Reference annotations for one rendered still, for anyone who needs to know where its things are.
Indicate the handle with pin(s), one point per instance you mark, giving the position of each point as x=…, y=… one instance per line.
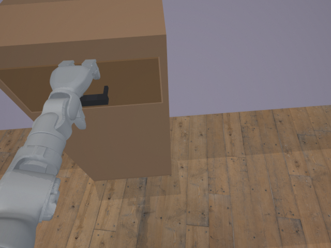
x=97, y=99

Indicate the drawer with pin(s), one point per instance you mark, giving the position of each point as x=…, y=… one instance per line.
x=130, y=81

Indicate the cabinet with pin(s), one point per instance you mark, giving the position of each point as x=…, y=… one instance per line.
x=119, y=142

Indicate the robot left forearm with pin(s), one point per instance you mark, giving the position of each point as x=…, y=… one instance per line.
x=46, y=141

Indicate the robot left hand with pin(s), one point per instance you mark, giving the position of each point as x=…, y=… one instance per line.
x=76, y=79

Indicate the left robot upper arm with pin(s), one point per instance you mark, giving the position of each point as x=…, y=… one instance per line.
x=26, y=199

